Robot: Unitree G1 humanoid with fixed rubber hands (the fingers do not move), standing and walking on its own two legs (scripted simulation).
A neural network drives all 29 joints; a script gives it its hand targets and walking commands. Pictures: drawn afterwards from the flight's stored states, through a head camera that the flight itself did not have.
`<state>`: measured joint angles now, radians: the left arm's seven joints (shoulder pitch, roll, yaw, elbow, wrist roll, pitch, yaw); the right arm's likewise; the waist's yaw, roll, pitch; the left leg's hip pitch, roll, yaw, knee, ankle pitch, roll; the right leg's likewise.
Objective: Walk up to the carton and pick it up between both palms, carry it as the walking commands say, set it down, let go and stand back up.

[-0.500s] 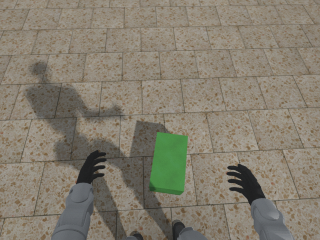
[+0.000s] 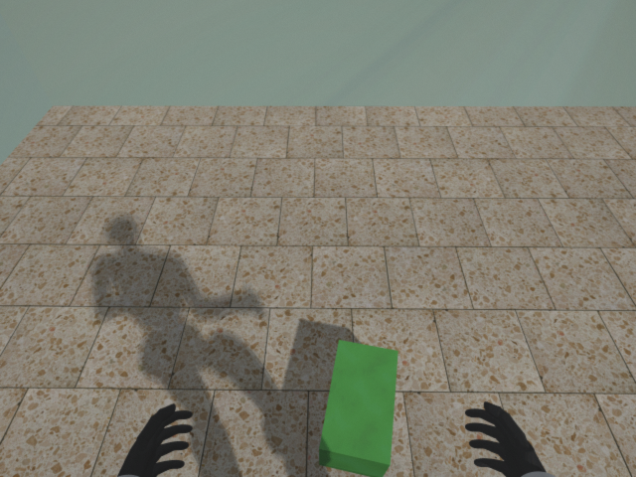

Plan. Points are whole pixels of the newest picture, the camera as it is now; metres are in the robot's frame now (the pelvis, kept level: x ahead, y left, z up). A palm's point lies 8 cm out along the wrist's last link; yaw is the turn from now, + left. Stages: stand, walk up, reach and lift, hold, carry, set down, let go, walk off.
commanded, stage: let go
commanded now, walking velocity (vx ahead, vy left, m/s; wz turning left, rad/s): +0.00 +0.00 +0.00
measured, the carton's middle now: (359, 407) +0.43 -0.09 -0.69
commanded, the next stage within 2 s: stand in 0.22 s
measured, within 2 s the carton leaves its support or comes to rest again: neither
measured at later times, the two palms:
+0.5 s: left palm out of the picture +0.12 +0.27 -0.08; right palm out of the picture +0.14 -0.31 -0.10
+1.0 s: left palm out of the picture +0.11 +0.27 -0.09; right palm out of the picture +0.13 -0.32 -0.10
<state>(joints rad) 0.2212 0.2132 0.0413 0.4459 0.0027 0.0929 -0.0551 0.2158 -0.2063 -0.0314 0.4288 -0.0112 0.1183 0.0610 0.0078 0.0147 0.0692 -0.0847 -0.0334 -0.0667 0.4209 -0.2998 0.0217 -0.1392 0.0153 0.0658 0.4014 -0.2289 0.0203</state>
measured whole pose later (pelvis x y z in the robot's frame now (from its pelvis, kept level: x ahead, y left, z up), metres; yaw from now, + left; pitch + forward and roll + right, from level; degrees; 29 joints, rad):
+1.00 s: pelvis +0.01 -0.03 +0.00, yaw +2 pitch -1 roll +0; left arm 0.15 0.33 0.04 0.88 0.03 0.01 0.02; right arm 0.18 -0.37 -0.01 0.83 -0.03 0.00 -0.03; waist 0.01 0.03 0.02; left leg -0.10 0.00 -0.09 0.43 -0.31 -0.02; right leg -0.16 0.04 0.02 0.45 -0.27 -0.02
